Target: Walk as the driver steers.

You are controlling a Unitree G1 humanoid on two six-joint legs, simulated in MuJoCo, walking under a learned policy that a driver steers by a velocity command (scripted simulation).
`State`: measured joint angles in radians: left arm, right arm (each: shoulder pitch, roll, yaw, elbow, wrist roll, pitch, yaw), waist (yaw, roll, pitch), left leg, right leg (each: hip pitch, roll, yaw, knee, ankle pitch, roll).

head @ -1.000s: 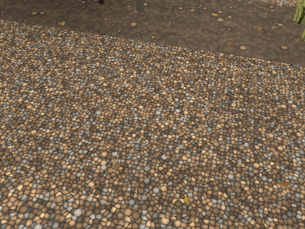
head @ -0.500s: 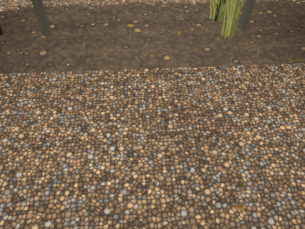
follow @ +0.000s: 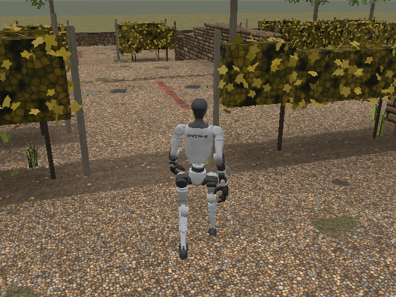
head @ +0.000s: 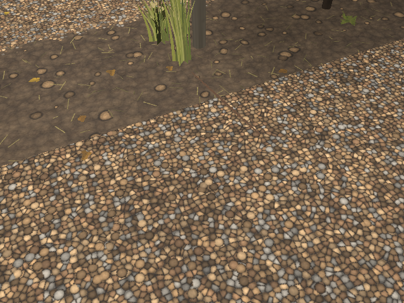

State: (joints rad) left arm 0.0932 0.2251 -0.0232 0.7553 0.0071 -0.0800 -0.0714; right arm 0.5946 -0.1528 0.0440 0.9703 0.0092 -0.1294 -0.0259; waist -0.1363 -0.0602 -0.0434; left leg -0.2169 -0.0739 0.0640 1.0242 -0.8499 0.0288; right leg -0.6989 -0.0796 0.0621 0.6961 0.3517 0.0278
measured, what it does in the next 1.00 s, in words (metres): goes down, turning left: right foot 0.19 m lower, then left foot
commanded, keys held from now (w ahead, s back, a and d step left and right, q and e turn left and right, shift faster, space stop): w+q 0.16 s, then q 0.70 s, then no key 0.14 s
